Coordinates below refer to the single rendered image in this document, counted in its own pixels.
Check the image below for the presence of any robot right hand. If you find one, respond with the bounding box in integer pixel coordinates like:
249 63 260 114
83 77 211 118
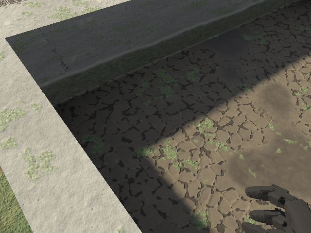
241 183 311 233

